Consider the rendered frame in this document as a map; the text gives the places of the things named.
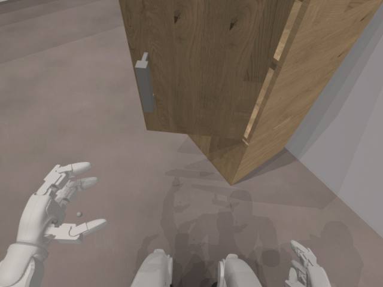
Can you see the robot right hand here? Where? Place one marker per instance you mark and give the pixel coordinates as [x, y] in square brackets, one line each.
[312, 276]

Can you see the robot left thigh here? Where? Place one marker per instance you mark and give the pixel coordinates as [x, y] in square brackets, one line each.
[155, 271]

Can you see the cupboard door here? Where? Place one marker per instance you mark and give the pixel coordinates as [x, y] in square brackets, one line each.
[208, 59]

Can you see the robot thigh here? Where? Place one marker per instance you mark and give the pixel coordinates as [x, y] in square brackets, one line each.
[234, 272]
[155, 271]

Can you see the robot right thigh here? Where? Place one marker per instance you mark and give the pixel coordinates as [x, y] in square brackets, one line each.
[234, 272]

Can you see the robot left hand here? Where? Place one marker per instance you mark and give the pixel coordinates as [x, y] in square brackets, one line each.
[41, 209]

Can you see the handle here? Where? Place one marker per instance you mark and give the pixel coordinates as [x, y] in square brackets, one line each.
[144, 82]

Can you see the left robot forearm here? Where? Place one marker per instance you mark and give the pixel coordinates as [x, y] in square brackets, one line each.
[23, 265]

